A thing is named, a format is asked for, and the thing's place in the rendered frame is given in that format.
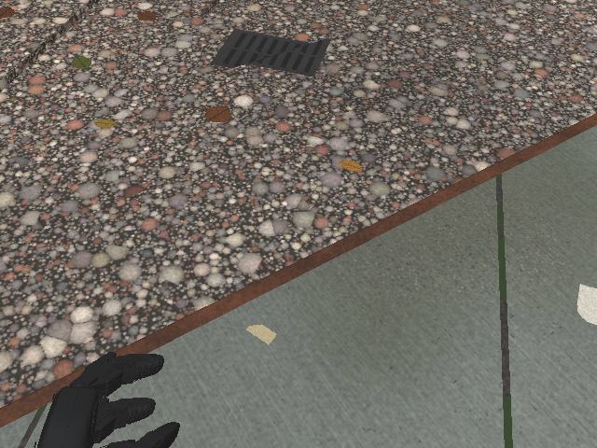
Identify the left robot hand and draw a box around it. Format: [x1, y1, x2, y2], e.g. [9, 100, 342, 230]
[34, 352, 180, 448]

